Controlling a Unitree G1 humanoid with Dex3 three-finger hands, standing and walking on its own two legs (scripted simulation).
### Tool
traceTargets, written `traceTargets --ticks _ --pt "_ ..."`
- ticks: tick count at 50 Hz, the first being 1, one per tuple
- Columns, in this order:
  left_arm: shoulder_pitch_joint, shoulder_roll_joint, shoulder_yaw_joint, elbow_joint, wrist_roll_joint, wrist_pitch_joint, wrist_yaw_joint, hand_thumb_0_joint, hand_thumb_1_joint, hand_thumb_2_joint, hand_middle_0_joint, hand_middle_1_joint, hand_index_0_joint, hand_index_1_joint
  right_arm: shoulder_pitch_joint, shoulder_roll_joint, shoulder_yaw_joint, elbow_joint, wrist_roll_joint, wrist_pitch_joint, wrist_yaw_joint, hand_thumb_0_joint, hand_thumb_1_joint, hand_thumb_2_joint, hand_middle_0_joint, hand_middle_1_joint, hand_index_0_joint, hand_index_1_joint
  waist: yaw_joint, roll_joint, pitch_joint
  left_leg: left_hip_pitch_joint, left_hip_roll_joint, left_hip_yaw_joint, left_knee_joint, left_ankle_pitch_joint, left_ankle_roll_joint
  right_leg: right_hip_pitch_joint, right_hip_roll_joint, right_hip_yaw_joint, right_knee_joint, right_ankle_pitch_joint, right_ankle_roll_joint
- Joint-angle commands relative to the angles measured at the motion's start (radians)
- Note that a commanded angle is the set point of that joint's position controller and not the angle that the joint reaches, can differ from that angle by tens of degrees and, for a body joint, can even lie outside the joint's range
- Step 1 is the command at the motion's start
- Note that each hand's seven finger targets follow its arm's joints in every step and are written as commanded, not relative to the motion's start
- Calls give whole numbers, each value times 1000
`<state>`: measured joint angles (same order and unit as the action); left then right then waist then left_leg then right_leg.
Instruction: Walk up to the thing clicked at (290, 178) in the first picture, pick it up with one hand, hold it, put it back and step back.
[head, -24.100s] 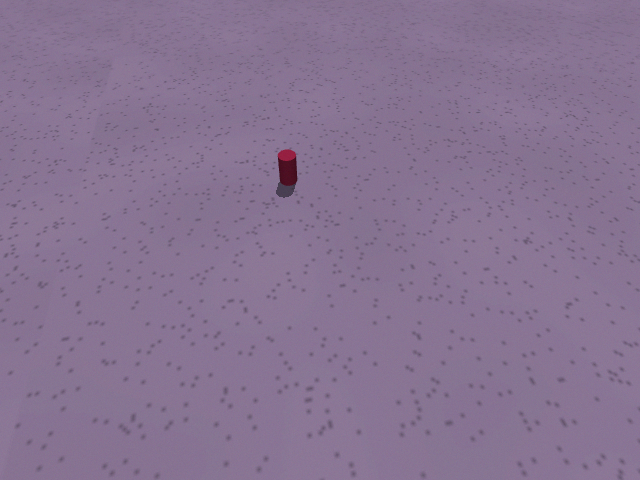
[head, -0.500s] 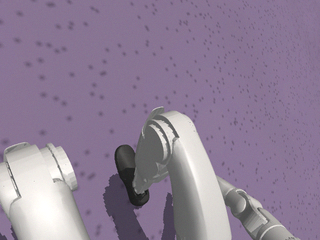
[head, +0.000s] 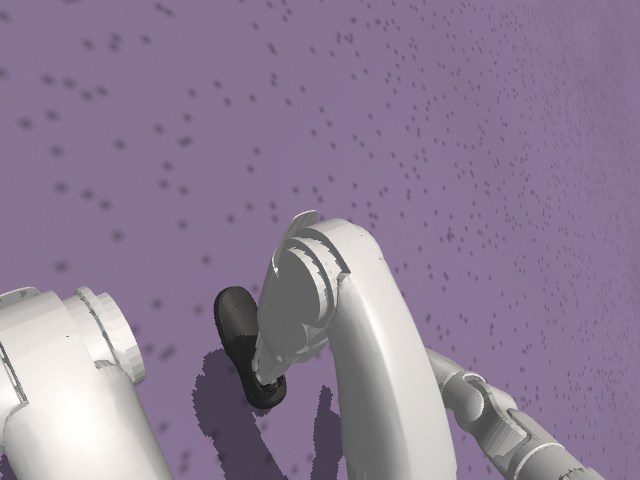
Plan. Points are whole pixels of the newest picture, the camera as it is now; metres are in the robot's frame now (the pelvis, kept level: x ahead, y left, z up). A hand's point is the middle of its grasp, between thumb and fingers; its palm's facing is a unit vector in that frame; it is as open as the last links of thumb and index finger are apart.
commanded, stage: open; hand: left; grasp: from the side
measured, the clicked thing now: out of the picture +0.46 +0.28 -0.22
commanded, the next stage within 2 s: withdraw in 0.28 s
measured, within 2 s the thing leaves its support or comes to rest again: neither
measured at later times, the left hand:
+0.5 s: hand out of the picture +0.45 +0.29 -0.18, palm faces +0.44 -0.90 +0.02, open 16.8 cm
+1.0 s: hand out of the picture +0.40 +0.38 -0.11, palm faces +0.34 -0.93 -0.15, open 17.6 cm
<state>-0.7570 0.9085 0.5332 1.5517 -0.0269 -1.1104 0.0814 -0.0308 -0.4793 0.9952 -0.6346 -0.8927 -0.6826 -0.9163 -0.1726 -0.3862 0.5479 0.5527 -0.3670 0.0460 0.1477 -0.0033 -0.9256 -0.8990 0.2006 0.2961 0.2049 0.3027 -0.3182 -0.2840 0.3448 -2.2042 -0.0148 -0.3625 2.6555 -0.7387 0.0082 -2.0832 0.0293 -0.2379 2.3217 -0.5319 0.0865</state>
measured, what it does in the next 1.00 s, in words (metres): stands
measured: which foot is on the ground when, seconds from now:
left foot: down 0.00-1.00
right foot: down 0.00-1.00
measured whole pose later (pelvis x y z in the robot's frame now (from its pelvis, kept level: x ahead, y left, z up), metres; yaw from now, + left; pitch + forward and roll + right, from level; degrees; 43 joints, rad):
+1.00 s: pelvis +0.00 +0.00 +0.03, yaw +3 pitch +22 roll -16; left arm -0.69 0.83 0.49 1.22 0.04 -0.67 -0.15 -0.02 -0.59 0.06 -0.07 -0.03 -0.06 -0.04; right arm -0.02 -0.33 0.29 0.59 -0.16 0.09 0.11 0.00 -0.92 -0.91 0.20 0.30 0.21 0.30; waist -0.19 -0.15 0.10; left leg -2.24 -0.01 -0.23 2.53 -0.70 0.05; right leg -2.12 -0.01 -0.15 2.27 -0.56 0.04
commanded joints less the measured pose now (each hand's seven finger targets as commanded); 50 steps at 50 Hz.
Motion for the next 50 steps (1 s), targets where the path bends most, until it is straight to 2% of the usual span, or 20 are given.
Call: traceTargets --ticks 1,4,7,12,13,18,20,23,27,31,33,34,37,42,43,44,45,46,48,50 --pt "-266 200 1 -189 -9 -108 -7 0 -252 571 -805 -721 -816 -718 63 -381 -120 9 -8 13 -22 0 -936 -906 201 300 200 300 -135 660 -597 439 80 52 -381 198 -46 314 37 -115 -100 150 -81" --pt "-254 197 -2 -178 -12 -98 -11 0 -452 338 -586 -481 -579 -486 60 -379 -120 7 -6 11 -23 0 -936 -906 201 300 200 300 -127 639 -592 421 78 59 -374 194 -40 320 40 -111 -109 149 -81" --pt "-226 174 -12 -129 -21 -80 -16 0 -588 237 -501 -372 -490 -385 65 -380 -117 0 -2 17 -24 0 -940 -908 200 301 200 301 -130 586 -575 370 74 63 -374 161 -32 324 44 -118 -123 126 -79" --pt "-215 163 -17 -133 -20 -71 -21 0 -611 170 -407 -275 -395 -288 64 -376 -120 -4 2 18 -24 0 -936 -907 201 301 200 301 -125 585 -579 394 78 53 -384 167 -35 308 41 -121 -117 130 -79" --pt "-231 158 -21 -137 -20 -75 -20 0 -594 175 -389 -261 -375 -275 67 -377 -121 -5 1 18 -23 0 -937 -908 201 301 200 301 -134 590 -574 390 78 49 -385 170 -36 309 41 -123 -113 132 -79" --pt "-235 152 -27 -130 -15 -79 -21 0 -611 77 -230 -111 -216 -126 62 -375 -120 -5 -1 22 -23 0 -931 -907 201 301 200 301 -136 595 -562 398 80 44 -390 155 -38 291 43 -127 -116 119 -81" --pt "-242 161 -29 -132 -14 -81 -17 0 -611 66 -109 -52 -97 -68 63 -372 -117 -7 -2 21 -23 0 -908 -903 201 301 200 301 -134 599 -569 393 78 50 -385 168 -37 305 44 -122 -117 128 -82" --pt "-247 200 -6 -160 -11 -88 -16 0 -611 55 -81 -15 -66 -32 59 -378 -119 -9 1 26 -25 0 -907 -904 201 301 201 301 -116 636 -559 422 84 41 -406 163 -46 278 37 -124 -108 115 -85" --pt "-233 280 57 -232 -9 -77 -30 0 -611 57 -66 -11 -55 -24 76 -377 -129 -9 4 33 -28 0 -909 -904 201 300 201 300 -86 678 -619 441 82 62 -400 203 -46 322 38 -110 -109 140 -84" --pt "-204 308 103 -361 -18 -22 -67 0 -611 55 -62 -6 -51 -19 101 -374 -166 -9 21 40 -35 0 -910 -904 201 300 201 300 -39 724 -701 478 80 84 -416 259 -50 335 32 -92 -108 170 -88" --pt "-199 315 105 -440 -21 24 -102 0 -611 47 -66 -11 -56 -22 125 -370 -197 -17 39 45 -40 0 -914 -905 201 300 200 300 -15 770 -764 506 79 99 -439 261 -53 332 30 -78 -115 162 -95" --pt "-159 287 96 -446 -24 50 -128 0 -611 44 -60 -11 -52 -21 131 -367 -212 -20 50 49 -42 0 -913 -905 201 300 200 300 -4 777 -774 508 78 99 -458 256 -55 318 27 -76 -110 154 -98" --pt "-98 138 3 -453 -55 141 -212 0 -611 30 -62 -18 -59 -22 150 -348 -252 -18 94 42 -51 0 -909 -903 201 301 201 301 -10 721 -713 430 71 111 -480 197 -44 246 21 -69 -120 118 -102" --pt "-119 38 -40 -471 -124 233 -286 0 -611 31 -32 -38 -48 -26 202 -327 -291 0 153 24 -54 0 -881 -895 201 301 201 301 -14 580 -679 343 55 112 -469 122 -17 195 13 -57 -146 82 -103" --pt "-148 35 -41 -480 -125 239 -289 0 -531 62 -48 0 -29 0 208 -328 -297 5 158 20 -55 0 -815 -893 199 304 200 304 -13 568 -677 352 55 108 -469 119 -17 176 10 -54 -146 76 -103" --pt "-92 189 -17 -367 54 309 -241 0 -581 88 -86 -54 -68 -67 243 -283 -347 49 186 34 -56 0 -895 -926 201 303 201 303 63 644 -747 445 57 138 -519 150 -25 138 0 -30 -158 52 -111" --pt "-176 130 -42 -444 39 332 -236 0 -572 90 -81 -54 -64 -67 251 -279 -351 34 192 42 -54 0 -948 -923 200 303 201 303 35 664 -764 466 63 125 -532 149 -31 114 0 -34 -153 50 -112" --pt "-233 137 -55 -520 49 345 -227 0 -588 97 -83 -58 -62 -75 268 -277 -364 34 201 47 -50 0 -954 -925 200 303 200 303 41 698 -800 482 61 137 -542 140 -31 122 -3 -18 -158 45 -113" --pt "-254 217 -13 -605 81 403 -203 0 -611 87 -98 -56 -77 -73 270 -261 -392 13 222 57 -51 0 -983 -933 200 303 201 303 99 731 -884 506 55 157 -583 105 -27 133 -11 6 -172 13 -116" --pt "-258 290 27 -643 122 459 -183 0 -611 92 -107 -75 -88 -90 294 -261 -421 9 238 67 -54 0 -1005 -938 200 303 201 303 119 793 -914 544 56 165 -619 92 -30 110 -15 21 -158 -2 -119"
